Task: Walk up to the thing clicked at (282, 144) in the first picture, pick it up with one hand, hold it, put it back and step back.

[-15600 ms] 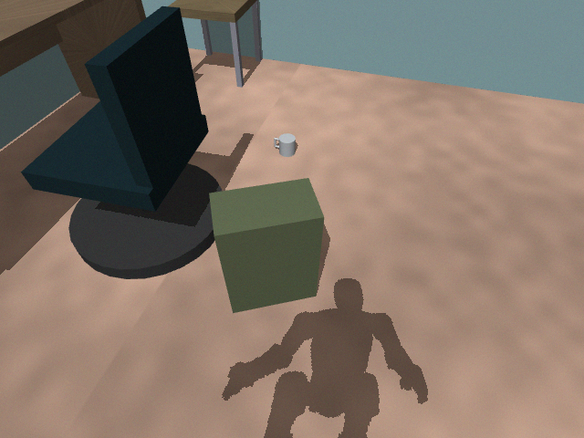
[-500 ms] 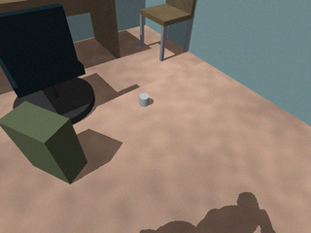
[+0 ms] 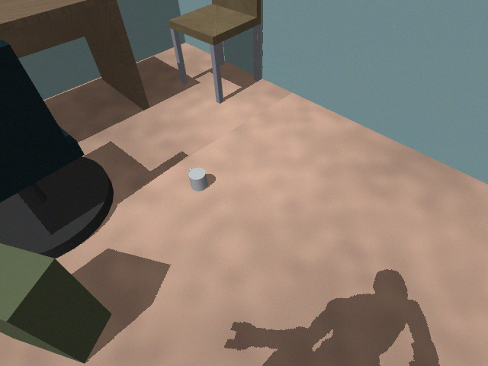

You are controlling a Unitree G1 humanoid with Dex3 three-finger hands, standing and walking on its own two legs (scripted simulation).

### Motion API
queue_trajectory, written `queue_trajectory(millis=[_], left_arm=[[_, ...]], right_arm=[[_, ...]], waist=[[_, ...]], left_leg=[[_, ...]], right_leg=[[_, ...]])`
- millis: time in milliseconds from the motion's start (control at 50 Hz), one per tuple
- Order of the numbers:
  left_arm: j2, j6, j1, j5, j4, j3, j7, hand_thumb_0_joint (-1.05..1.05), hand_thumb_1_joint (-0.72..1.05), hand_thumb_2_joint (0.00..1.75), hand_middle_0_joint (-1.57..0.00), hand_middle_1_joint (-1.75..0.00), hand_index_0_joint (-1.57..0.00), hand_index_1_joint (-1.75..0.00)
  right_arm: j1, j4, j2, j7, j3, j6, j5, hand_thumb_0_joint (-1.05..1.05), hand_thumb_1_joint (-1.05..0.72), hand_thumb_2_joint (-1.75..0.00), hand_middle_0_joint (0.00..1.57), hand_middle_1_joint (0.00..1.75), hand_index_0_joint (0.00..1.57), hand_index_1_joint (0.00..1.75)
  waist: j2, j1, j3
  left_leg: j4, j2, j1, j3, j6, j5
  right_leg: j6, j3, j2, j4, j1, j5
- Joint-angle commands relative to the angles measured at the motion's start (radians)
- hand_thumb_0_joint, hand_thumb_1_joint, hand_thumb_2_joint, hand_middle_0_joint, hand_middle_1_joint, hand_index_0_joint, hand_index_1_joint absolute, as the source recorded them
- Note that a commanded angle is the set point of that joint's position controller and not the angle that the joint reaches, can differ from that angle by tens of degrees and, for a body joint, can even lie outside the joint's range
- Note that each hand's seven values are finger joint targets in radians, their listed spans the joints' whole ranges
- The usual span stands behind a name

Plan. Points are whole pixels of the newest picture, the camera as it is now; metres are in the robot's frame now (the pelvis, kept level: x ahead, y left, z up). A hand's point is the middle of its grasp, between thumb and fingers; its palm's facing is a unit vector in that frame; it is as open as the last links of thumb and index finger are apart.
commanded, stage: walk up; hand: left
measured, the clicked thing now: (196, 177) +1.19 +0.28 -0.71
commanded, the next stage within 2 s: none
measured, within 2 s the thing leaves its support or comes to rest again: neither
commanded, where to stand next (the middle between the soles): +0.79 -0.02 m, yaw +1 degrees
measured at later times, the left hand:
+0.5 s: hand (106, 332) +0.24 +0.29 -0.15, palm faces +0.00 -0.94 -0.35, open 7.4 cm
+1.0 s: hand (152, 209) +0.51 +0.23 -0.11, palm faces +0.02 -0.91 -0.41, open 7.4 cm
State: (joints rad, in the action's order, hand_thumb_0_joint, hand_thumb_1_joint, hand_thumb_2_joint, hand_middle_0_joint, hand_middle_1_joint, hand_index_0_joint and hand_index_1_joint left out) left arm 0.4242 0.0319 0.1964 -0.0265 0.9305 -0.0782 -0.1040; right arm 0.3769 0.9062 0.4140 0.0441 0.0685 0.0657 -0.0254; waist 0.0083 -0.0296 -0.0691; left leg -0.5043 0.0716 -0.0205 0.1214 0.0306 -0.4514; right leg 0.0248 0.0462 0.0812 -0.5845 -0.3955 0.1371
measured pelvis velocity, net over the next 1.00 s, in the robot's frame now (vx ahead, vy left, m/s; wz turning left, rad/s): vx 0.45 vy -0.05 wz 0.03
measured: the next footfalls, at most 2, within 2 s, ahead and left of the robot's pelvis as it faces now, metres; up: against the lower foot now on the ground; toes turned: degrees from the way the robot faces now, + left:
left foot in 0.42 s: +0.37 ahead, +0.13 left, +0.00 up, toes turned +7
right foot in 0.84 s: +0.53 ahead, -0.17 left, +0.00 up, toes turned -4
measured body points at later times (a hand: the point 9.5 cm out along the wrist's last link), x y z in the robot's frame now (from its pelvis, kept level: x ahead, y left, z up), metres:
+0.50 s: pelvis +0.24 +0.01 +0.00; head +0.26 +0.03 +0.44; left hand +0.25 +0.34 -0.13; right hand +0.36 -0.31 -0.09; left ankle +0.33 +0.12 -0.72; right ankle +0.13 -0.13 -0.68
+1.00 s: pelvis +0.45 -0.05 +0.01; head +0.46 -0.08 +0.46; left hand +0.51 +0.28 -0.08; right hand +0.52 -0.37 -0.12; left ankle +0.41 +0.09 -0.66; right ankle +0.49 -0.16 -0.72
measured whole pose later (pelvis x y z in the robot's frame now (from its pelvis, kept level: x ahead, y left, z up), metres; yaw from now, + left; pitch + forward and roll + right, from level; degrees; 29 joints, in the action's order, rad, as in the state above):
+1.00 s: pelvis +0.45 -0.05 +0.01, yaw +2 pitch -3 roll +1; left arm 0.39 0.09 0.29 -0.01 0.85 -0.05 -0.05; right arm 0.30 0.88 0.45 0.04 0.05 0.03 0.00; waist 0.06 0.01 -0.08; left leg -1.07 0.03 0.38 -0.01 -0.03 -0.41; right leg 0.02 0.08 0.05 -0.59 -0.28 0.26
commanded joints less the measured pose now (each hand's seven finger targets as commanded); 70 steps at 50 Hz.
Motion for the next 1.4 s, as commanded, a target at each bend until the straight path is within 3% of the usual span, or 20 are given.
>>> queue_trajectory(millis=[0,40,120,320,380,400,440,560,640,800,820,840,860,980,1120,1200,1220,1240,1260,1380], left_arm=[[0.381,0.046,0.262,0.020,-0.041,-0.107,0.047,0.00,0.90,0.90,-0.20,-0.30,-0.20,-0.30],[0.321,0.041,0.133,0.045,-0.081,-0.090,0.055,0.00,0.90,0.90,-0.20,-0.30,-0.20,-0.30],[0.238,0.058,0.054,0.029,-0.118,-0.059,0.059,0.00,0.90,0.90,-0.20,-0.30,-0.20,-0.30],[0.257,0.063,0.133,0.018,-0.157,-0.054,0.050,0.00,0.90,0.90,-0.20,-0.30,-0.20,-0.30],[0.250,0.054,0.104,0.014,-0.179,-0.042,0.056,0.00,0.90,0.90,-0.20,-0.30,-0.20,-0.30],[0.205,0.053,0.134,0.021,-0.178,-0.023,0.062,0.00,0.90,0.90,-0.20,-0.30,-0.20,-0.30],[0.214,0.044,0.176,0.042,-0.175,-0.031,0.081,0.00,0.90,0.90,-0.20,-0.30,-0.20,-0.30],[0.207,0.029,0.227,0.030,-0.086,-0.025,0.054,0.00,0.90,0.90,-0.20,-0.30,-0.20,-0.30],[0.188,0.024,0.130,0.011,-0.121,-0.025,0.034,0.00,0.90,0.90,-0.20,-0.30,-0.20,-0.30],[0.210,0.054,0.187,0.007,-0.079,-0.062,0.037,0.00,0.90,0.90,-0.20,-0.30,-0.20,-0.30],[0.253,0.065,0.269,0.005,-0.064,-0.079,0.049,0.00,0.90,0.90,-0.20,-0.30,-0.20,-0.30],[0.339,0.078,0.318,0.005,-0.079,-0.097,0.064,0.00,0.90,0.90,-0.20,-0.30,-0.20,-0.30],[0.382,0.073,0.291,0.016,-0.087,-0.091,0.062,0.00,0.90,0.90,-0.20,-0.30,-0.20,-0.30],[0.258,0.072,0.131,0.026,-0.141,-0.052,0.076,0.00,0.90,0.90,-0.20,-0.30,-0.20,-0.30],[0.273,0.071,0.145,0.019,-0.172,-0.049,0.068,0.00,0.90,0.90,-0.20,-0.30,-0.20,-0.30],[0.231,0.059,0.125,0.021,-0.187,-0.021,0.069,0.00,0.90,0.90,-0.20,-0.30,-0.20,-0.30],[0.178,0.058,0.145,0.020,-0.195,-0.005,0.070,0.00,0.90,0.90,-0.20,-0.30,-0.20,-0.30],[0.124,0.053,0.175,0.034,-0.203,0.005,0.069,0.00,0.90,0.90,-0.20,-0.30,-0.20,-0.30],[0.238,0.042,0.154,0.024,-0.170,-0.024,0.090,0.00,0.90,0.90,-0.20,-0.30,-0.20,-0.30],[0.201,0.034,0.202,0.024,-0.102,-0.022,0.065,0.00,0.90,0.90,-0.20,-0.30,-0.20,-0.30]], right_arm=[[-0.028,-0.141,0.178,-0.024,0.036,0.026,0.030,0.00,-0.90,-0.90,0.20,0.30,0.20,0.30],[-0.060,-0.095,0.235,-0.026,0.052,0.017,0.031,0.00,-0.90,-0.90,0.20,0.30,0.20,0.30],[-0.003,-0.058,0.201,0.002,0.051,0.007,0.016,0.00,-0.90,-0.90,0.20,0.30,0.20,0.30],[-0.207,-0.131,0.157,0.030,0.053,0.023,0.002,0.00,-0.90,-0.90,0.20,0.30,0.20,0.30],[-0.063,-0.088,0.200,0.020,0.072,0.032,0.002,0.00,-0.90,-0.90,0.20,0.30,0.20,0.30],[0.053,-0.061,0.248,0.008,0.087,0.039,-0.007,0.00,-0.90,-0.90,0.20,0.30,0.20,0.30],[0.124,-0.094,0.370,-0.008,0.122,0.042,0.010,0.00,-0.90,-0.90,0.20,0.30,0.20,0.30],[-0.083,-0.143,0.252,-0.016,0.065,0.043,0.023,0.00,-0.90,-0.90,0.20,0.30,0.20,0.30],[-0.061,-0.152,0.278,-0.012,0.071,0.048,0.018,0.00,-0.90,-0.90,0.20,0.30,0.20,0.30],[-0.096,-0.173,0.236,-0.008,0.053,0.028,0.016,0.00,-0.90,-0.90,0.20,0.30,0.20,0.30],[-0.040,-0.168,0.180,-0.009,0.033,0.027,0.018,0.00,-0.90,-0.90,0.20,0.30,0.20,0.30],[-0.030,-0.194,0.107,-0.009,0.005,0.027,0.022,0.00,-0.90,-0.90,0.20,0.30,0.20,0.30],[-0.092,-0.182,0.201,-0.023,0.033,0.014,0.017,0.00,-0.90,-0.90,0.20,0.30,0.20,0.30],[-0.021,-0.090,0.202,0.001,0.040,0.006,0.024,0.00,-0.90,-0.90,0.20,0.30,0.20,0.30],[-0.148,-0.132,0.168,0.022,0.044,0.013,0.010,0.00,-0.90,-0.90,0.20,0.30,0.20,0.30],[-0.022,-0.084,0.199,0.010,0.064,0.029,0.004,0.00,-0.90,-0.90,0.20,0.30,0.20,0.30],[0.084,-0.062,0.264,-0.002,0.087,0.035,-0.004,0.00,-0.90,-0.90,0.20,0.30,0.20,0.30],[0.111,-0.092,0.352,-0.011,0.106,0.041,-0.007,0.00,-0.90,-0.90,0.20,0.30,0.20,0.30],[0.080,-0.103,0.361,-0.009,0.110,0.035,0.025,0.00,-0.90,-0.90,0.20,0.30,0.20,0.30],[-0.075,-0.141,0.251,-0.016,0.061,0.032,0.017,0.00,-0.90,-0.90,0.20,0.30,0.20,0.30]], waist=[[-0.345,0.166,0.168],[-0.117,0.115,0.059],[-0.162,0.046,-0.004],[-0.128,0.096,-0.002],[-0.018,0.001,0.065],[0.110,-0.056,0.129],[0.215,-0.082,0.218],[0.143,0.037,0.033],[0.158,0.008,0.003],[0.021,0.094,0.072],[-0.143,0.130,0.127],[-0.350,0.141,0.134],[-0.270,0.146,0.070],[-0.180,0.049,0.018],[-0.155,0.079,0.020],[-0.016,-0.015,0.078],[0.168,-0.073,0.137],[0.317,-0.062,0.134],[0.172,-0.061,0.108],[0.156,0.025,-0.011]], left_leg=[[-0.655,-0.115,0.652,-0.037,-0.072,-0.057],[-0.748,-0.001,0.618,-0.200,-0.072,0.017],[-0.560,0.034,0.534,-0.149,-0.060,0.154],[-0.093,0.006,0.425,-0.040,-0.040,0.333],[-0.037,-0.042,0.149,-0.028,-0.081,0.265],[0.026,-0.016,-0.010,-0.081,-0.122,0.184],[0.243,0.378,-0.174,-0.818,-0.321,0.006],[0.242,0.197,0.218,-0.251,-0.232,0.256],[0.266,0.206,0.197,-0.227,-0.277,0.182],[-0.044,0.131,0.363,-0.133,-0.177,0.222],[-0.301,0.060,0.417,-0.068,-0.143,0.253],[-0.567,-0.058,0.596,-0.027,-0.084,-0.024],[-0.667,-0.076,0.694,-0.113,-0.071,-0.113],[-0.461,0.014,0.551,-0.142,-0.051,0.084],[-0.144,-0.002,0.439,-0.068,-0.044,0.220],[-0.032,-0.059,0.096,-0.031,-0.074,0.239],[0.070,0.040,-0.040,-0.203,-0.125,0.069],[0.241,0.309,-0.133,-0.707,-0.219,-0.078],[0.259,0.377,-0.039,-0.781,-0.315,-0.102],[0.241,0.191,0.252,-0.268,-0.252,0.199]], right_leg=[[0.228,-0.693,0.332,0.350,0.596,0.354],[0.250,-0.523,0.311,0.327,0.385,0.266],[0.192,-0.221,0.167,0.344,0.197,0.155],[0.173,-0.075,0.154,0.279,0.214,0.003],[0.140,-0.045,0.131,0.057,0.121,-0.099],[0.109,0.022,0.060,-0.202,0.052,-0.139],[0.041,-0.072,-0.121,-0.617,-0.266,0.417],[-0.005,-0.090,0.017,-0.450,-0.104,0.212],[-0.027,-0.044,0.044,-0.257,-0.142,0.158],[0.007,0.040,-0.051,0.023,0.298,0.062],[0.033,-0.063,0.002,0.124,0.426,0.180],[0.110,-0.468,0.257,0.269,0.480,0.285],[0.220,-0.701,0.359,0.352,0.407,0.318],[0.211,-0.214,0.195,0.288,0.229,-0.053],[0.197,-0.141,0.186,0.265,0.185,0.066],[0.130,-0.050,0.130,0.013,0.027,0.007],[0.089,0.015,0.055,-0.273,-0.069,0.005],[0.021,0.023,-0.113,-0.492,-0.323,0.346],[0.032,-0.084,-0.058,-0.584,-0.299,0.424],[-0.008,-0.069,0.023,-0.374,-0.118,0.223]])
